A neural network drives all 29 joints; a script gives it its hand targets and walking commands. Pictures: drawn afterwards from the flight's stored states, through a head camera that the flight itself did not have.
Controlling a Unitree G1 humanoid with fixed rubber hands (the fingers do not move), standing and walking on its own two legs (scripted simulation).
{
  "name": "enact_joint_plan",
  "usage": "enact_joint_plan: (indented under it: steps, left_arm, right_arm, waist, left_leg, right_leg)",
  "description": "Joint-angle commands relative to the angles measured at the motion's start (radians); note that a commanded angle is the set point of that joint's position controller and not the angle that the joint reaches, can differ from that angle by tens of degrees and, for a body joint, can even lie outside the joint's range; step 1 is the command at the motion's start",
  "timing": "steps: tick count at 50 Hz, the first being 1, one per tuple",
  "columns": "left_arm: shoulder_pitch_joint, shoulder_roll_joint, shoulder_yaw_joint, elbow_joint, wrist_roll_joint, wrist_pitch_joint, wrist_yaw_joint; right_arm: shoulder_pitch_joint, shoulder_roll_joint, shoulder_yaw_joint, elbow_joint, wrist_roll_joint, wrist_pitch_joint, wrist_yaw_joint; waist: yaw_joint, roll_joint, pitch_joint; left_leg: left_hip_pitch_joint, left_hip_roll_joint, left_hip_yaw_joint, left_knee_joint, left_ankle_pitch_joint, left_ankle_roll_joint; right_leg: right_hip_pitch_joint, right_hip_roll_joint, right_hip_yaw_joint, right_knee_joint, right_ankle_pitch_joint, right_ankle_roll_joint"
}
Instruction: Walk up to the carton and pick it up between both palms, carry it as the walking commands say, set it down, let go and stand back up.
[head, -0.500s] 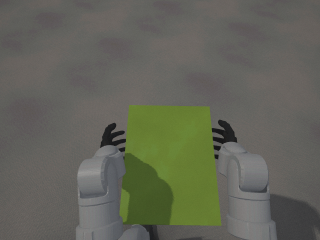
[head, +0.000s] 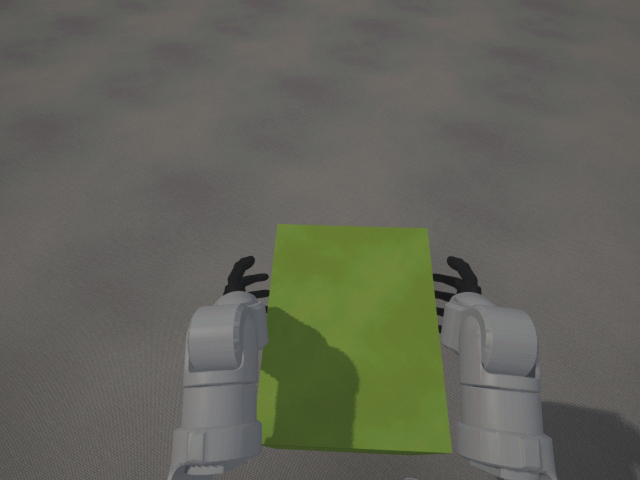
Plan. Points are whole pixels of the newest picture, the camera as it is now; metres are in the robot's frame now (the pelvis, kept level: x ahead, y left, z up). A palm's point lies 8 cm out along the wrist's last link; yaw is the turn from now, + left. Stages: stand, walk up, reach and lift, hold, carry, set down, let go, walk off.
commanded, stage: carry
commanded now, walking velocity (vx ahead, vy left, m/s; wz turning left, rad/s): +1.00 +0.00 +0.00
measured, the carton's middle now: (347, 345) +0.31 -0.01 -0.02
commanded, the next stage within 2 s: none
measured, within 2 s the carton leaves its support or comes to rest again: neither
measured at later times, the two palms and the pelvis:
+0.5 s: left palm (246, 85) +0.77 +0.15 +0.10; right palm (391, 89) +0.74 -0.11 +0.11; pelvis +0.44 +0.05 +0.02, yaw -3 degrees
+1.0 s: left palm (226, 10) +1.16 +0.24 +0.10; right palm (331, 3) +1.18 -0.02 +0.10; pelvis +0.85 +0.08 +0.03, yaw +0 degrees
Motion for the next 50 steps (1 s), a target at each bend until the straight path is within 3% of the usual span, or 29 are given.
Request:
enact_joint_plan:
  steps: [1, 4, 7, 8, 10, 11, 12, 13, 14, 15, 17, 20, 22, 24, 26, 28, 29, 30, 31, 32, 35, 39, 42, 43, 44, 45, 46, 48, 50]
  left_arm:
    - [-0.486, -1.1, -0.611, -0.173, -0.438, -0.021, -0.376]
    - [-0.575, -1.117, -0.637, -0.264, -0.486, -0.018, -0.381]
    - [-0.631, -1.077, -0.671, -0.349, -0.533, -0.003, -0.384]
    - [-0.6, -1.083, -0.675, -0.327, -0.533, 0.006, -0.383]
    - [-0.551, -1.05, -0.669, -0.313, -0.524, 0.036, -0.389]
    - [-0.506, -1.048, -0.678, -0.282, -0.531, 0.048, -0.393]
    - [-0.521, -1.024, -0.705, -0.288, -0.546, 0.054, -0.399]
    - [-0.488, -1.017, -0.687, -0.248, -0.532, 0.062, -0.406]
    - [-0.491, -1.013, -0.665, -0.19, -0.523, 0.065, -0.41]
    - [-0.441, -1.027, -0.655, -0.185, -0.504, 0.064, -0.405]
    - [-0.474, -1.055, -0.663, -0.22, -0.519, 0.058, -0.405]
    - [-0.45, -1.037, -0.609, -0.184, -0.483, 0.062, -0.394]
    - [-0.414, -1.05, -0.597, -0.177, -0.457, 0.059, -0.38]
    - [-0.393, -1.067, -0.591, -0.16, -0.42, 0.054, -0.36]
    - [-0.414, -1.055, -0.594, -0.152, -0.393, 0.043, -0.352]
    - [-0.439, -1.057, -0.61, -0.16, -0.389, 0.024, -0.352]
    - [-0.465, -1.059, -0.604, -0.137, -0.381, 0.015, -0.355]
    - [-0.435, -1.039, -0.589, -0.109, -0.363, 0.011, -0.358]
    - [-0.442, -1.046, -0.603, -0.082, -0.381, 0.006, -0.362]
    - [-0.485, -1.067, -0.623, -0.121, -0.393, -0.005, -0.372]
    - [-0.502, -1.09, -0.607, -0.133, -0.406, -0.019, -0.361]
    - [-0.585, -1.105, -0.658, -0.287, -0.482, -0.018, -0.366]
    - [-0.604, -1.074, -0.682, -0.323, -0.514, 0.002, -0.375]
    - [-0.601, -1.075, -0.686, -0.315, -0.518, 0.009, -0.375]
    - [-0.604, -1.074, -0.687, -0.333, -0.526, 0.016, -0.381]
    - [-0.583, -1.053, -0.691, -0.31, -0.534, 0.032, -0.383]
    - [-0.552, -1.034, -0.715, -0.319, -0.542, 0.044, -0.388]
    - [-0.489, -1.01, -0.683, -0.232, -0.538, 0.068, -0.403]
    - [-0.469, -1.025, -0.664, -0.2, -0.532, 0.068, -0.412]
  right_arm:
    - [-0.636, 1.034, 0.683, -0.145, 0.464, 0.003, 0.498]
    - [-0.638, 1.03, 0.667, -0.215, 0.44, -0.015, 0.474]
    - [-0.56, 1.031, 0.64, -0.237, 0.42, -0.02, 0.45]
    - [-0.526, 1.007, 0.639, -0.241, 0.405, -0.02, 0.441]
    - [-0.412, 0.985, 0.61, -0.179, 0.367, -0.017, 0.434]
    - [-0.425, 0.956, 0.608, -0.197, 0.362, -0.018, 0.431]
    - [-0.457, 0.978, 0.619, -0.203, 0.357, -0.02, 0.426]
    - [-0.413, 1.002, 0.611, -0.135, 0.343, -0.017, 0.424]
    - [-0.4, 0.986, 0.602, -0.116, 0.321, -0.016, 0.423]
    - [-0.408, 1.005, 0.618, -0.138, 0.338, -0.024, 0.43]
    - [-0.501, 1.018, 0.665, -0.206, 0.379, -0.027, 0.437]
    - [-0.523, 1.017, 0.683, -0.209, 0.4, -0.012, 0.443]
    - [-0.544, 1.015, 0.693, -0.215, 0.429, 0.004, 0.453]
    - [-0.604, 1.016, 0.699, -0.208, 0.46, 0.02, 0.48]
    - [-0.554, 1.022, 0.674, -0.11, 0.467, 0.033, 0.503]
    - [-0.508, 1.012, 0.662, -0.045, 0.467, 0.038, 0.516]
    - [-0.555, 0.998, 0.66, -0.057, 0.463, 0.038, 0.518]
    - [-0.579, 0.989, 0.663, -0.048, 0.468, 0.042, 0.52]
    - [-0.568, 1.001, 0.65, 0.007, 0.458, 0.044, 0.527]
    - [-0.688, 1.009, 0.657, -0.058, 0.463, 0.039, 0.529]
    - [-0.644, 1.016, 0.637, -0.068, 0.461, 0.012, 0.518]
    - [-0.646, 1.032, 0.658, -0.232, 0.45, -0.015, 0.482]
    - [-0.543, 1.011, 0.612, -0.233, 0.406, -0.016, 0.456]
    - [-0.517, 1.018, 0.598, -0.204, 0.397, -0.013, 0.452]
    - [-0.476, 1.0, 0.596, -0.196, 0.38, -0.016, 0.446]
    - [-0.396, 0.986, 0.577, -0.137, 0.353, -0.011, 0.441]
    - [-0.444, 0.97, 0.59, -0.183, 0.359, -0.018, 0.438]
    - [-0.415, 0.981, 0.582, -0.15, 0.333, -0.022, 0.425]
    - [-0.476, 1.001, 0.645, -0.204, 0.354, -0.03, 0.422]
  waist:
    - [0.045, -0.19, -0.62]
    - [0.04, -0.164, -0.569]
    - [0.002, -0.241, -0.542]
    - [-0.016, -0.182, -0.563]
    - [-0.055, 0.175, -0.661]
    - [-0.03, 0.275, -0.68]
    - [-0.025, 0.221, -0.683]
    - [-0.026, 0.151, -0.695]
    - [-0.031, 0.07, -0.63]
    - [-0.032, 0.081, -0.687]
    - [-0.039, 0.056, -0.617]
    - [-0.044, -0.032, -0.511]
    - [-0.036, -0.05, -0.446]
    - [-0.006, 0.035, -0.39]
    - [0.013, 0.177, -0.42]
    - [0.041, 0.107, -0.566]
    - [0.058, -0.078, -0.669]
    - [0.041, -0.304, -0.675]
    - [0.033, -0.277, -0.588]
    - [0.041, -0.289, -0.63]
    - [0.048, -0.053, -0.58]
    - [0.039, -0.13, -0.569]
    - [-0.004, -0.196, -0.555]
    - [-0.019, -0.13, -0.585]
    - [-0.038, -0.008, -0.611]
    - [-0.05, 0.176, -0.639]
    - [-0.029, 0.298, -0.667]
    - [-0.029, 0.178, -0.67]
    - [-0.029, 0.035, -0.674]
  left_leg:
    - [-0.476, 0.055, -0.044, -0.099, 0.016, -0.002]
    - [-0.333, 0.049, 0.007, -0.433, -0.073, 0.007]
    - [0.078, 0.002, 0.186, -0.87, 0.272, 0.016]
    - [0.251, -0.026, 0.216, -0.895, 0.347, 0.037]
    - [0.605, 0.179, -0.114, -0.962, 0.281, 0.119]
    - [0.776, 0.295, -0.353, -1.006, 0.405, 0.18]
    - [0.889, 0.328, -0.479, -1.007, 0.583, 0.226]
    - [0.957, 0.352, -0.427, -0.946, 0.757, 0.224]
    - [0.951, 0.315, -0.294, -0.853, 1.026, 0.157]
    - [1.013, 0.288, -0.215, -0.817, 0.998, 0.188]
    - [1.02, 0.249, -0.123, -0.811, 1.113, 0.152]
    - [0.93, 0.286, -0.17, -0.864, 1.114, 0.146]
    - [0.788, 0.278, -0.076, -0.909, 1.108, 0.113]
    - [0.517, 0.199, 0.111, -0.951, 1.187, 0.066]
    - [0.392, 0.165, 0.212, -0.843, 1.496, 0.043]
    - [0.2, 0.087, 0.243, -0.569, 1.327, 0.014]
    - [-0.026, 0.032, 0.227, -0.307, 1.012, 0.002]
    - [-0.274, -0.105, 0.151, -0.008, 0.211, -0.018]
    - [-0.377, -0.106, 0.03, 0.116, -0.03, 0.009]
    - [-0.454, -0.045, -0.028, 0.217, 0.02, 0.012]
    - [-0.467, 0.036, -0.044, 0.043, 0.043, 0.0]
    - [-0.314, 0.062, -0.002, -0.404, -0.067, 0.007]
    - [0.099, 0.015, 0.159, -0.858, 0.274, 0.019]
    - [0.277, 0.011, 0.153, -0.88, 0.352, 0.031]
    - [0.44, 0.068, 0.045, -0.917, 0.294, 0.071]
    - [0.596, 0.202, -0.167, -0.967, 0.299, 0.118]
    - [0.745, 0.313, -0.429, -1.053, 0.43, 0.187]
    - [0.925, 0.353, -0.439, -0.956, 0.752, 0.22]
    - [1.014, 0.289, -0.237, -0.847, 0.968, 0.177]
  right_leg:
    - [0.852, -0.375, 0.607, -0.288, 0.285, -0.191]
    - [0.647, -0.407, 0.495, -0.411, 0.147, -0.166]
    - [0.42, -0.271, 0.169, -0.372, 0.069, -0.065]
    - [0.353, -0.226, 0.113, -0.244, 0.215, -0.033]
    - [0.054, -0.09, 0.07, 0.156, 0.274, 0.06]
    - [-0.153, 0.022, 0.133, 0.289, -0.181, 0.077]
    - [-0.271, 0.027, 0.233, 0.432, -0.245, 0.064]
    - [-0.339, -0.019, 0.261, 0.521, -0.226, 0.06]
    - [-0.425, -0.036, 0.223, 0.571, -0.23, 0.061]
    - [-0.467, -0.07, 0.275, 0.569, -0.191, 0.082]
    - [-0.552, -0.06, 0.246, 0.483, -0.211, 0.067]
    - [-0.538, -0.06, 0.187, 0.317, -0.182, 0.057]
    - [-0.423, -0.063, 0.146, 0.144, -0.046, 0.045]
    - [-0.101, 0.002, 0.056, -0.106, 0.166, 0.034]
    - [0.206, 0.097, -0.051, -0.156, 0.207, 0.01]
    - [0.617, 0.087, -0.015, -0.158, 0.241, -0.04]
    - [0.847, -0.112, 0.283, -0.17, 0.203, -0.142]
    - [1.005, -0.349, 0.674, -0.252, 0.267, -0.262]
    - [0.97, -0.391, 0.75, -0.286, 0.547, -0.295]
    - [0.982, -0.421, 0.721, -0.242, 0.517, -0.307]
    - [0.832, -0.376, 0.67, -0.324, 0.239, -0.243]
    - [0.613, -0.384, 0.479, -0.411, 0.122, -0.183]
    - [0.377, -0.273, 0.188, -0.379, 0.05, -0.085]
    - [0.298, -0.229, 0.134, -0.255, 0.096, -0.048]
    - [0.176, -0.153, 0.073, -0.06, 0.257, 0.002]
    - [0.003, -0.06, 0.066, 0.117, 0.168, 0.048]
    - [-0.17, 0.053, 0.142, 0.282, -0.202, 0.058]
    - [-0.358, -0.008, 0.247, 0.503, -0.226, 0.053]
    - [-0.482, -0.065, 0.271, 0.568, -0.196, 0.074]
